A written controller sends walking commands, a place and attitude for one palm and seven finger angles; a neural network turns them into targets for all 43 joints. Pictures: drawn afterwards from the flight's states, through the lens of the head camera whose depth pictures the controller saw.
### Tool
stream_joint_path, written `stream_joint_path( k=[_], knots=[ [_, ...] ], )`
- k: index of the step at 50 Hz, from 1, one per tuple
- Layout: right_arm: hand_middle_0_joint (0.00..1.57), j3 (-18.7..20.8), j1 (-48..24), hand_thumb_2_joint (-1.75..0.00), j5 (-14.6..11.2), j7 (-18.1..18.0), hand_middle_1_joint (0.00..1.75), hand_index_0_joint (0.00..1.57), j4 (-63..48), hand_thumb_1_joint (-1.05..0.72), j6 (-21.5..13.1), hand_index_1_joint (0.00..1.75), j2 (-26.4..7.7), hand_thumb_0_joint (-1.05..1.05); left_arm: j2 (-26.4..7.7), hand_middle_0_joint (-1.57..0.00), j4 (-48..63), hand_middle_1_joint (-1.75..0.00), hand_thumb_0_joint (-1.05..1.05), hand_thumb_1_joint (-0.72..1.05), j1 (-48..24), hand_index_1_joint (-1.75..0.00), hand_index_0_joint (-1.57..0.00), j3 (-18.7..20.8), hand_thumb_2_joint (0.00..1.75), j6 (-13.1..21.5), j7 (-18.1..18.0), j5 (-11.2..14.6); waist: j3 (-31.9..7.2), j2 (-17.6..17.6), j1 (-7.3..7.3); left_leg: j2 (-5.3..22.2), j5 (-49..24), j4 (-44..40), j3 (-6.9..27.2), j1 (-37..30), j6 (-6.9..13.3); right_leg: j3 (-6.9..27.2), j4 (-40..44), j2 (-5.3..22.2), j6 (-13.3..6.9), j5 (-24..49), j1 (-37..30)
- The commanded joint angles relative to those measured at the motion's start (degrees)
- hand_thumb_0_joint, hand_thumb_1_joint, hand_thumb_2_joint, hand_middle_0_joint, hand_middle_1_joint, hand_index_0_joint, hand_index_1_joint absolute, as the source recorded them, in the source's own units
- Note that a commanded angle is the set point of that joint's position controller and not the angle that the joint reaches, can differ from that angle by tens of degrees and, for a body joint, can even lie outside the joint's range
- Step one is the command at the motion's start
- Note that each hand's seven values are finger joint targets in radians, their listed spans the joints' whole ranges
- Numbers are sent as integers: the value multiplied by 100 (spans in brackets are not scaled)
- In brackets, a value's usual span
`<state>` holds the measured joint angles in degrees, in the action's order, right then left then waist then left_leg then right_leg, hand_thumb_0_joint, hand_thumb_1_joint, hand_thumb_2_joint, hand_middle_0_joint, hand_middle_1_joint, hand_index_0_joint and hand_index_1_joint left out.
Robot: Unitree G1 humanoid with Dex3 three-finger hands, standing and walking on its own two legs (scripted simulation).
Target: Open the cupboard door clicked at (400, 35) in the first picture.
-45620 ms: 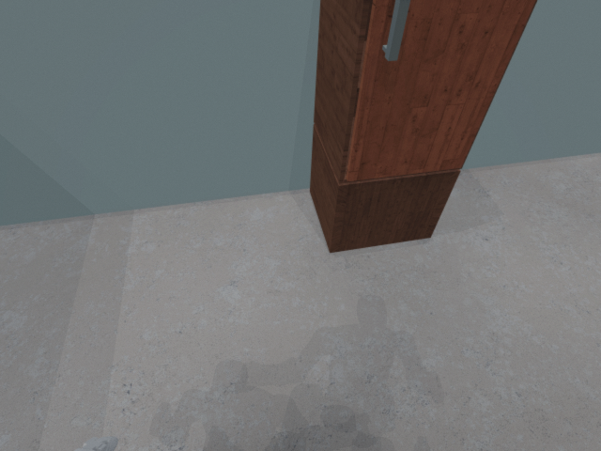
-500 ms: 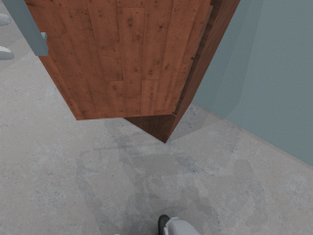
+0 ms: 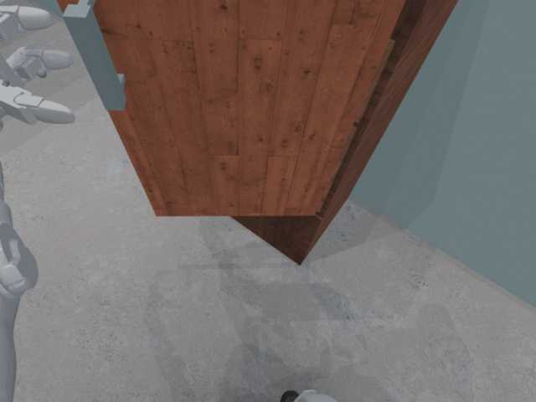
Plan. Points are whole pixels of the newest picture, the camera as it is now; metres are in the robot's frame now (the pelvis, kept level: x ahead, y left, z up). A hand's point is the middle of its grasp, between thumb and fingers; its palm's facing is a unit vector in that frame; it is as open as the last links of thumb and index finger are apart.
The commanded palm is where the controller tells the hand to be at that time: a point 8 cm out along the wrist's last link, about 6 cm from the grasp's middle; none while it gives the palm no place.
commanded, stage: slide the fingers in behind the handle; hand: left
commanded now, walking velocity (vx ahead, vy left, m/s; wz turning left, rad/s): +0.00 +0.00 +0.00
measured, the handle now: (103, 53) +0.55 +0.19 +0.18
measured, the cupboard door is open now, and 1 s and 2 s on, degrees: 39 38 37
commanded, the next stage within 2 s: close the thumb around the handle in 1.56 s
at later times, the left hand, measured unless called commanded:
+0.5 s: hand (79, 72) +0.50 +0.20 +0.18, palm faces -0.05 -1.00 -0.01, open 14.0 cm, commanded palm +0.48 +0.25 +0.17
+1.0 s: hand (99, 74) +0.50 +0.18 +0.18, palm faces -0.05 -1.00 -0.02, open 13.9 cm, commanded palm +0.48 +0.22 +0.17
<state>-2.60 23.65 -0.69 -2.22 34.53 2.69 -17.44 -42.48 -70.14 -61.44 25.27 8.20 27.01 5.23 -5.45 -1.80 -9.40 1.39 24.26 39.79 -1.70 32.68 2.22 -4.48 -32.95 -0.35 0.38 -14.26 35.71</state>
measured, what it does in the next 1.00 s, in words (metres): stands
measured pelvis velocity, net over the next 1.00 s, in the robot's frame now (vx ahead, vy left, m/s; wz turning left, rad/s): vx -0.02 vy -0.01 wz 0.00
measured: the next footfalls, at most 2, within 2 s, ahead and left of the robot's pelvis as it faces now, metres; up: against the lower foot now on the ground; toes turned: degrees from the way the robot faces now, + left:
none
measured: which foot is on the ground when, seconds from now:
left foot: down 0.00-1.00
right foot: down 0.00-1.00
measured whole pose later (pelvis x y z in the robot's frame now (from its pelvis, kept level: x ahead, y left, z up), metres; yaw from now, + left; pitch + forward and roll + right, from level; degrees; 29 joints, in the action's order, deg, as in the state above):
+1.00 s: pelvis -0.02 -0.01 +0.00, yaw +0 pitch +15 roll -2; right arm -2.3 26.4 -0.5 -2.0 37.3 -0.6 -17.2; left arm -35.1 -70.4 -62.6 21.5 10.0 19.0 5.1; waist -4.3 -2.0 -9.7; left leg 1.2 22.1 38.0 -2.3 30.9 1.7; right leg -3.7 -32.8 -0.3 -0.4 -12.8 34.9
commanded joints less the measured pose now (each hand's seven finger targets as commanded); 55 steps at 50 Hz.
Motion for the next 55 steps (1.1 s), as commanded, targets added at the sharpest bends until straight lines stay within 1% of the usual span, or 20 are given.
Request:
stream_joint_path(
  k=[1,5,7,8,16,19,23,25,28,31,34,37,38,40,41,43,45,47,51,55],
  knots=[
    [20,389,1069,-90,-29,-48,30,20,-139,-90,-42,30,-1040,0,-1194,-30,1271,-120,0,-50,-2677,-120,-30,-67,30,382,-18,245,-2386,-898,-108,124,-4297,-147,491,-1744,-257,182,-117,-155,-167,2621,-1180],
    [20,403,1088,-90,-18,-48,30,20,-142,-90,-68,30,-1046,0,-1530,-30,1570,-120,0,-50,-2719,-120,-30,226,30,397,-101,227,-2742,-966,12,107,-4475,-142,507,-1835,-268,205,-163,-137,-190,2797,-1424],
    [20,389,1008,-90,-24,-21,30,20,-155,-90,-84,30,-1001,0,-1066,-30,1433,-120,0,-50,-2555,-120,-30,-69,30,362,-125,254,-2466,-942,-23,106,-4196,-195,467,-1754,-249,190,-99,-142,-179,2610,-1308],
    [20,382,1028,-90,-28,-31,30,20,-119,-90,-84,30,-1021,0,-1138,-30,1248,-120,0,-50,-2563,-120,-30,-7,30,332,-160,260,-2215,-526,-71,105,-3858,-246,468,-1494,-200,175,-72,-144,-168,2530,-1378],
    [20,338,1041,-90,-33,-96,30,20,-117,-90,-164,30,-1029,0,-1507,-30,1205,-120,0,-50,-2943,-120,-30,153,30,474,-366,116,-2308,-547,-91,-5,-2840,-405,366,-1038,-72,302,-46,-78,-183,2378,-1764],
    [20,358,1047,-90,-38,-103,30,20,-146,-90,-204,30,-1013,0,-1256,-30,1316,-120,0,-50,-2880,-120,-30,12,30,571,-364,144,-2432,-722,-72,1,-2965,-402,363,-1245,-83,282,-53,-84,-203,2341,-1706],
    [20,345,1042,-90,-47,-86,30,20,-122,-90,-218,30,-1038,0,-1250,-30,1034,-120,0,-50,-2704,-120,-30,61,30,453,-396,155,-2128,-422,-51,-5,-2554,-507,324,-933,-56,287,22,-76,-174,2163,-1735],
    [20,342,1051,-90,-38,-90,30,20,-125,-90,-230,30,-1033,0,-1272,-30,1099,-120,0,-50,-2786,-120,-30,63,30,450,-465,102,-2202,-654,-22,-14,-2554,-515,327,-1025,-66,296,29,-75,-187,2068,-1655],
    [20,337,1093,-90,-41,-105,30,20,-100,-90,-259,30,-1072,0,-1430,-30,882,-120,0,-50,-2927,-120,-30,120,30,411,-567,53,-1945,-154,-145,-19,-1988,-567,271,-585,0,364,106,-61,-136,1848,-1781],
    [20,348,1117,-90,-31,-111,30,20,-117,-90,-296,30,-1050,0,-1560,-30,1125,-120,0,-50,-3082,-120,-30,166,30,588,-583,-13,-2345,-501,-95,-32,-2208,-531,283,-789,-30,385,29,-55,-167,2015,-1904],
    [20,361,1132,-90,-37,-105,30,20,-109,-90,-322,30,-1014,0,-1042,-30,1108,-120,0,-50,-2959,-120,-30,-140,30,622,-533,78,-2308,-563,-141,-14,-2403,-516,294,-1044,-40,328,37,-80,-186,2029,-1716],
    [20,356,1140,-90,-32,-102,30,20,-16,-90,-355,30,-1033,0,-938,-30,952,-120,0,-50,-3073,-120,-30,-162,30,518,-525,138,-2112,-537,-188,3,-2252,-543,336,-1043,-51,312,107,-91,-171,1815,-1499],
    [20,363,1149,-90,-30,-101,30,20,-6,-90,-364,30,-1044,0,-1055,-30,1030,-120,0,-50,-3080,-120,-30,-67,30,509,-553,135,-2194,-580,-151,9,-2298,-549,339,-1084,-58,309,99,-88,-177,1832,-1529],
    [20,364,1138,-90,-21,-85,30,20,-12,-90,-388,30,-1007,0,-831,-30,1195,-120,0,-50,-3172,-120,-30,-222,30,533,-613,113,-2301,-806,-158,15,-2535,-524,383,-1329,-101,281,75,-95,-190,1830,-1365],
    [20,364,1149,-90,-9,-67,30,20,12,-90,-403,30,-992,0,-679,-30,1109,-120,0,-50,-3112,-120,-30,-290,30,514,-653,123,-2170,-663,-174,21,-2519,-525,386,-1272,-98,263,93,-101,-182,1810,-1331],
    [20,383,1189,-90,0,-65,30,20,41,-90,-399,30,-1024,0,-875,-30,1064,-120,0,-50,-3086,-120,-30,-99,30,504,-745,117,-2146,-368,-168,28,-2469,-536,366,-1125,-71,276,86,-104,-174,1883,-1473],
    [20,390,1179,-90,17,-43,30,20,2,-90,-411,30,-999,0,-827,-30,1272,-120,0,-50,-3097,-120,-30,-98,30,563,-779,96,-2441,-592,-79,14,-2771,-506,381,-1310,-111,270,14,-103,-199,2079,-1571],
    [20,393,1145,-90,20,-9,30,20,7,-90,-425,30,-962,0,-501,-30,1262,-120,0,-50,-3036,-120,-30,-304,30,564,-804,94,-2304,-644,-100,25,-2869,-498,374,-1397,-123,258,31,-111,-196,2086,-1462],
    [20,409,1112,-90,11,2,30,20,42,-90,-428,30,-948,0,-317,-30,1274,-120,0,-50,-2971,-120,-30,-332,30,550,-832,183,-2254,-549,-104,44,-3024,-473,366,-1485,-137,243,32,-121,-189,2147,-1413],
    [20,394,1098,-90,26,21,30,20,-6,-90,-432,30,-952,0,-547,-30,1262,-120,0,-50,-2926,-120,-30,-119,30,530,-983,99,-2230,-391,-27,1,-2892,-505,348,-1227,-105,260,-28,-106,-207,2215,-1627]
  ],
)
